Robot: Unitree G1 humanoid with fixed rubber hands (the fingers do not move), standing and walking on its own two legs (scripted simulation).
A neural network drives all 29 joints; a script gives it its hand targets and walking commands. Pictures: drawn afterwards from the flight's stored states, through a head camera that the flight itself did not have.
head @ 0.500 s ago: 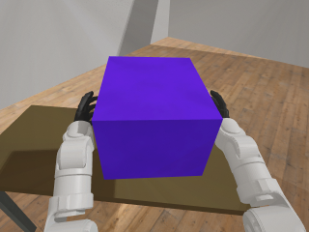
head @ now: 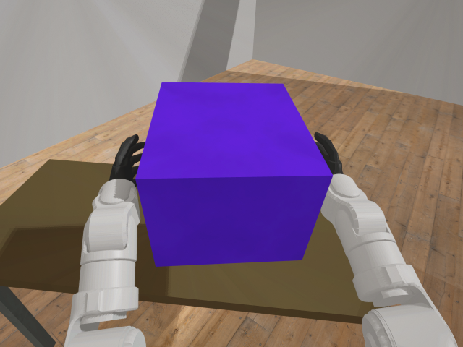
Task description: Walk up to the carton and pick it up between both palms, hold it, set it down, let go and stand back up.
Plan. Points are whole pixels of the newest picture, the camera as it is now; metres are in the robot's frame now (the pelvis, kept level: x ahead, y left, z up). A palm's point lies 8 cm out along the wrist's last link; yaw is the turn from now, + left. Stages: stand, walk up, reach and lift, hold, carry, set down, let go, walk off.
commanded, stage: hold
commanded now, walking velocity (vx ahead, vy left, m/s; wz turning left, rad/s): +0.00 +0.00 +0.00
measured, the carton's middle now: (226, 164) +0.42 +0.01 +0.16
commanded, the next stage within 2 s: none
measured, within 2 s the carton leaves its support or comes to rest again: neither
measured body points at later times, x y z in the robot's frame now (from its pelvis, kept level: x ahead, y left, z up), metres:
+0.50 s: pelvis +0.01 +0.00 +0.00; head -0.04 +0.03 +0.45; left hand +0.37 +0.18 +0.17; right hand +0.38 -0.16 +0.17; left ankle +0.04 +0.11 -0.75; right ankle +0.00 -0.11 -0.75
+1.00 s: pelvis +0.00 +0.00 +0.00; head -0.04 +0.02 +0.45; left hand +0.37 +0.18 +0.18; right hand +0.38 -0.16 +0.17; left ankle +0.04 +0.11 -0.75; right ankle +0.00 -0.11 -0.75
